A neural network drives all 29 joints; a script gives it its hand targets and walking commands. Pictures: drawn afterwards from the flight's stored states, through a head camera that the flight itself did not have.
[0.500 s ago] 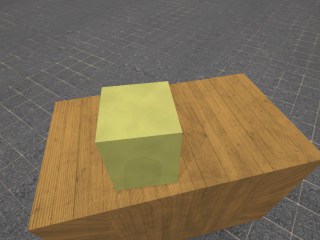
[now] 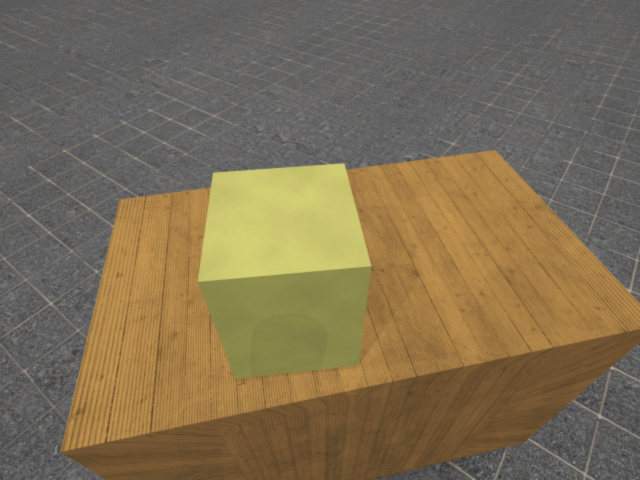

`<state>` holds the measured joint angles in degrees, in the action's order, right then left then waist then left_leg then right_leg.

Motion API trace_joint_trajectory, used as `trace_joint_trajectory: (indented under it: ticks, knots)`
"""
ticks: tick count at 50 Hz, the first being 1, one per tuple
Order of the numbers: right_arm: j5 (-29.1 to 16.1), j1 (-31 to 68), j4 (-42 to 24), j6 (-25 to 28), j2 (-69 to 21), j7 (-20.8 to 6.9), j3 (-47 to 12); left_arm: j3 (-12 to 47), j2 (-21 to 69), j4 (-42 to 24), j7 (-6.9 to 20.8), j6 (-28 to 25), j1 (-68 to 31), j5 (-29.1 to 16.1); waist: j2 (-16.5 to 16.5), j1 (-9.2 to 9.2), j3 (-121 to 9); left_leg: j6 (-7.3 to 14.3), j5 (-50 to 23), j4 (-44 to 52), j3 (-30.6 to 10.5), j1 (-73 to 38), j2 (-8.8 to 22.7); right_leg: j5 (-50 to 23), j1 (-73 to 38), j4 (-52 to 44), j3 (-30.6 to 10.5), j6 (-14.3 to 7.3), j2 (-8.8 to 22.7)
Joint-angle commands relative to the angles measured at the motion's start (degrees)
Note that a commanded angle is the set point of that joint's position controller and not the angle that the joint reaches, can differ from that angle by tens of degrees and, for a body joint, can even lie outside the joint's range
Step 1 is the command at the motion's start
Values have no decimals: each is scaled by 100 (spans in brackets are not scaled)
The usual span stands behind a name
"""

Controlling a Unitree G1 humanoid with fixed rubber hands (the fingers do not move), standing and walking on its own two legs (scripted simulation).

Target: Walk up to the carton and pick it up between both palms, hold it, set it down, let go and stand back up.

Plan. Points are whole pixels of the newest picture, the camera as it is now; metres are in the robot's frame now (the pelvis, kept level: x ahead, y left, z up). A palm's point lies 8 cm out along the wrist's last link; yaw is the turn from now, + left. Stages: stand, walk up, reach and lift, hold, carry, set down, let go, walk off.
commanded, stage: walk up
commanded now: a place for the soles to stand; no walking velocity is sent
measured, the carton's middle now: (288, 273) +0.44 +0.07 +0.00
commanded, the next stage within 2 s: reach and lift in 0.22 s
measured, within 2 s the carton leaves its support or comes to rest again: neither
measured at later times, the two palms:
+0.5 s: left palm out of the picture +0.15 +0.24 -0.10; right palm out of the picture +0.15 -0.25 -0.11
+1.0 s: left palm out of the picture +0.10 +0.24 -0.08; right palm out of the picture +0.10 -0.21 -0.10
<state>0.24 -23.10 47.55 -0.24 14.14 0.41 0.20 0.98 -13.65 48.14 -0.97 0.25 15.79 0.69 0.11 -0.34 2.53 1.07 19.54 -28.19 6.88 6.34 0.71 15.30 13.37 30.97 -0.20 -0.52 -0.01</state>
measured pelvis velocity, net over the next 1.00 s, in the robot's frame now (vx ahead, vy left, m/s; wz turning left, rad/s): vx -0.05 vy -0.03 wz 0.08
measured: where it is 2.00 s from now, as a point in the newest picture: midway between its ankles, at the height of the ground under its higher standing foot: outside the picture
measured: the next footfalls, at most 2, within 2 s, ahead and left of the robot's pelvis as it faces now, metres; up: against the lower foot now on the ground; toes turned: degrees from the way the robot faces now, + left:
none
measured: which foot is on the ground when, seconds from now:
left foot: down 0.00-1.00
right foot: down 0.00-1.00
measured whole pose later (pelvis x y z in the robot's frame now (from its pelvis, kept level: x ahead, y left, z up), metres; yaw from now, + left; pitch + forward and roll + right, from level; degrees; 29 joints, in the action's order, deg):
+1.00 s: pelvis -0.05 -0.03 -0.01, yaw +4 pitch -6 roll -1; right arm 0.6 -15.3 32.4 3.3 4.6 2.2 0.1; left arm -4.6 -13.9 30.3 1.7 12.1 7.8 1.0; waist 0.8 -0.8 6.4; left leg -0.2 19.1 -36.3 3.3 10.9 3.9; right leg 14.0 13.3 33.4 5.0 -2.6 -1.3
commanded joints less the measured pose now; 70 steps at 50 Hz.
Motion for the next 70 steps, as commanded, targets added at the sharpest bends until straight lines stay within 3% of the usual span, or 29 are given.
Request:
trace_joint_trajectory:
  ticks: [1, 2, 3, 7, 11, 12, 13, 14, 15, 17, 19, 21, 22, 24, 25, 28, 29, 32, 34, 36, 38, 40, 42, 43, 45, 50, 56, 62, 70]
  knots:
    - [-26, -399, -260, 111, 773, 52, 235, -241, -740, -380, -45, -116, -57, 7, 68, -13, 272, 149, -849, 755, -712, 351, 645, -979, 100, -559, -557, -160, 433]
    - [1, -424, -234, 122, 714, 50, 230, -218, -762, -368, -47, -124, -1, 12, -168, 28, 185, 151, -1158, 704, -736, 265, 658, -1249, 18, -505, -468, -132, 425]
    - [-5, -402, -251, 116, 754, 52, 229, -228, -774, -315, -53, -148, 95, 3, -37, 35, 130, 115, -1094, 653, -656, 271, 612, -1282, -17, -550, -544, -163, 435]
    - [-2, -598, -157, 117, 629, 70, 165, -236, -821, -260, -72, -127, 51, 2, -89, -27, 53, 118, -1213, 690, -677, 214, 609, -1383, -103, -430, -590, -202, 475]
    - [-14, -436, -116, 109, 708, 66, 217, -231, -726, -200, -66, -126, 122, 1, -82, 69, -47, 179, -786, 748, -721, 296, 631, -855, -152, -550, -505, -163, 419]
    - [813, 4166, -866, 565, 491, -200, 808, -319, -1279, -1241, 10, 1015, -3781, -206, 163, -77, -22, -123, -182, -262, -397, 2417, 390, 530, 983, 676, 270, -282, 133]
    - [934, 3097, -550, 444, 685, -421, 954, -193, -1067, -1386, -97, 1647, -2929, -196, 64, 22, 561, -118, 583, -278, -278, 3056, 447, 797, 569, 919, 399, -297, 139]
    - [753, 3035, -959, 280, 717, -495, 903, -269, -1089, -1730, -83, 2014, -3012, -199, -33, 48, 208, -60, 906, -239, -158, 3276, 442, 789, 20, 1049, 324, -316, 127]
    - [683, 2797, -977, 44, 771, -502, 960, -275, -929, -1770, -36, 2366, -2498, -180, -158, 0, -207, -65, 428, -442, -128, 2929, 449, 330, -187, 956, 198, -329, 242]
    - [257, 2198, -1129, -227, 713, -443, 841, -524, -979, -2474, 31, 2938, -2251, 56, 137, 164, -1069, -236, -444, -817, -114, 2167, 467, -622, -288, 1116, 287, -299, 178]
    - [-129, 1722, -851, -286, 837, -336, 719, -586, -858, -2697, 104, 3224, -1623, 296, 203, 51, -1578, -381, -2219, -1062, -211, 1117, 392, -2044, -339, 1053, 392, -194, 35]
    - [-425, 1221, -604, -303, 972, -277, 530, -686, -722, -3074, 204, 3335, -1045, 491, 307, -129, -1817, -544, -3471, -1172, -392, 44, 332, -2613, -190, 899, 477, -181, -118]
    - [-511, 1037, -597, -185, 1034, -261, 417, -725, -675, -3263, 235, 3255, -770, 536, 352, -124, -1765, -553, -3859, -1156, -453, -286, 291, -2851, -72, 720, 453, -215, -160]
    - [-566, 995, -727, -45, 1001, -228, 280, -741, -638, -3377, 268, 3054, -507, 522, 341, -121, -1832, -550, -3317, -886, -445, -385, 154, -2788, -362, 350, 352, -235, -171]
    - [-539, 1076, -707, 0, 819, -210, 232, -765, -643, -3235, 282, 2917, -484, 528, 105, -191, -1438, -471, -2769, -672, -408, -31, 95, -2701, -498, 149, 311, -232, -110]
    - [-198, 1393, -762, 9, 562, -137, 231, -731, -657, -2775, 259, 2664, -906, 462, -6, -125, -342, -227, -1349, -60, -311, 727, 20, -1570, -620, -200, 137, -195, 9]
    - [-157, 1432, -823, -11, 401, -81, 216, -707, -789, -2742, 242, 2573, -1154, 493, -80, -205, -116, -158, -799, 54, -235, 1038, 9, -1091, -738, -322, 52, -144, 26]
    - [-62, 1806, -1700, -29, -138, -34, 140, -764, -901, -2827, 191, 2288, -1850, 398, -182, 28, 275, 140, 492, 293, -124, 1808, 63, 553, -839, -544, -195, -86, 178]
    - [-68, 1828, -2003, -15, -260, -53, 177, -792, -934, -2974, 138, 2059, -2035, 310, 93, 105, 228, 249, 885, 512, -113, 2494, 219, 582, -1406, -401, -243, -32, 119]
    - [-17, 1684, -2193, 49, -418, 23, 264, -839, -925, -3003, 143, 1778, -2017, 268, 201, 59, -19, 322, 869, 603, -55, 2839, 324, 356, -1958, -307, -330, 19, 134]
    - [64, 1592, -2332, 178, -224, 65, 333, -766, -822, -2965, 153, 1519, -1948, 176, 440, 10, -271, 430, 1416, 865, -189, 3451, 535, -62, -2680, 64, -193, 74, -37]
    - [136, 1472, -2477, 293, -217, 161, 318, -725, -874, -3001, 174, 1301, -1790, 132, 410, -38, -367, 491, 1146, 789, -187, 3790, 566, -266, -3016, 205, -267, 92, -16]
    - [86, 1320, -2591, 458, -343, 204, 333, -627, -847, -3136, 164, 1179, -1659, -13, 421, -34, -456, 414, 837, 722, -143, 3261, 477, -45, -2566, 24, -284, 21, 78]
    - [112, 1613, -2312, 469, -439, 208, 369, -703, -894, -2698, 164, 1221, -1673, -13, 334, -147, -474, 475, 977, 441, -165, 3062, 558, 285, -2061, 48, 63, 12, -133]
    - [70, 1173, -2330, 514, -332, 225, 262, -824, -816, -2595, 227, 1120, -1357, 95, 345, -86, -199, 558, 862, 768, -48, 3399, 564, -54, -2686, 192, 161, 93, -259]
    - [4, 1174, -2476, 724, -549, 217, 79, -848, -886, -2551, 207, 723, -1443, -64, -82, 13, -41, 360, 421, 742, -62, 2561, 311, 492, -2008, -389, -131, 115, -3]
    - [-78, 1172, -2449, 840, -825, 256, -40, -674, -973, -2559, 139, 411, -1727, -330, -20, -36, 97, 147, 131, 654, -201, 1200, 106, 673, -916, -1009, -299, 33, 253]
    - [-212, 1102, -2354, 1081, -829, 258, -58, -633, -1042, -2575, 107, -12, -1487, -478, 147, 39, -191, -6, -501, 747, -257, 608, -2, -91, -930, -1114, -309, 0, 332]
    - [-485, 1023, -2057, 1796, -575, 157, -19, -536, -913, -2495, 87, -860, -898, -587, 143, 160, -584, -230, -1708, 756, -341, 308, -72, -1675, -1427, -992, -208, -52, 192]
